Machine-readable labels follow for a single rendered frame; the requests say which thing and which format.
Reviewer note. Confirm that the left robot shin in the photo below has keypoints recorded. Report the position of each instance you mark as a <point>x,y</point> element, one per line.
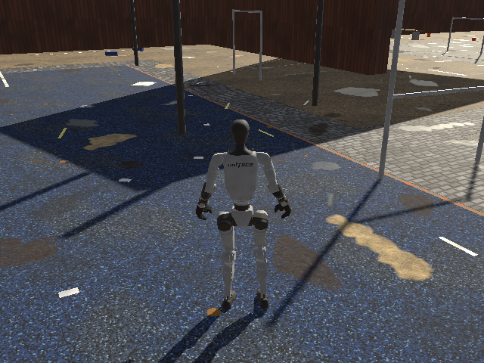
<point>228,275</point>

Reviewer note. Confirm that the left robot upper arm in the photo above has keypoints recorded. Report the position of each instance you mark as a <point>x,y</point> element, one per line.
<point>213,170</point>

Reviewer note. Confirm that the left robot foot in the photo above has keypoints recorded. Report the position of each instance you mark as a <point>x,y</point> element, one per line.
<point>227,303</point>

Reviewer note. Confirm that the left robot hand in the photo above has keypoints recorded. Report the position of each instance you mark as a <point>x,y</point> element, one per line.
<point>205,209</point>

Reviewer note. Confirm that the robot right forearm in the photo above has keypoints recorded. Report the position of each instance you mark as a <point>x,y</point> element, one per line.
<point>280,196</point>

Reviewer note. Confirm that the right robot upper arm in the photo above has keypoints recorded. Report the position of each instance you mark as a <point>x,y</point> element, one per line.
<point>265,159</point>

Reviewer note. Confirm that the robot left forearm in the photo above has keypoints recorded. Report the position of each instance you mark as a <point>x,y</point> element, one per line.
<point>204,197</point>

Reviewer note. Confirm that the right robot hand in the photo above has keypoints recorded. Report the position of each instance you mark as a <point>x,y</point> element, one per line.
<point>287,208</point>

